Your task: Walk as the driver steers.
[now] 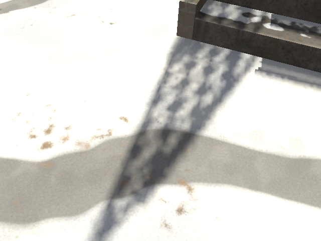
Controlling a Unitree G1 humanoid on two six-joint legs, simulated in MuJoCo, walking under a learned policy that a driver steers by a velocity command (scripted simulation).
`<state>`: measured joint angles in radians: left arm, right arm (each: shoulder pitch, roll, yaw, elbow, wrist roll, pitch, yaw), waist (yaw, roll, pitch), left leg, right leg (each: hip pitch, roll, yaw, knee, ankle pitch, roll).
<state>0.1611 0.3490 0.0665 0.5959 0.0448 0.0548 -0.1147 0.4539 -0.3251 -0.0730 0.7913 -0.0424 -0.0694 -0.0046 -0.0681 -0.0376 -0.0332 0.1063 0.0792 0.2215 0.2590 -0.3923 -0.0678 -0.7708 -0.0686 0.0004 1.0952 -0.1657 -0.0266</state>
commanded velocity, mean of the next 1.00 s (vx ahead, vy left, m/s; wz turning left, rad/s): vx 0.38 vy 0.00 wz -0.41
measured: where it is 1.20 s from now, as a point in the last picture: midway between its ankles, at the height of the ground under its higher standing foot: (210, 222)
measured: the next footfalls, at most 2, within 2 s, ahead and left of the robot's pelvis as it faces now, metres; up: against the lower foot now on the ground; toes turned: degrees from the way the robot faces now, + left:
right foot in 0.12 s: +0.25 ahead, -0.14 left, +0.00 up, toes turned -15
left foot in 0.54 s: +0.68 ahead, -0.16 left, +0.00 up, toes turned -24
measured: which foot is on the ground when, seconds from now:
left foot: down 0.00-0.14, up 0.16-0.52, down 0.54-1.00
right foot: up 0.00-0.10, down 0.12-0.56, up 0.58-0.88, down 0.90-1.00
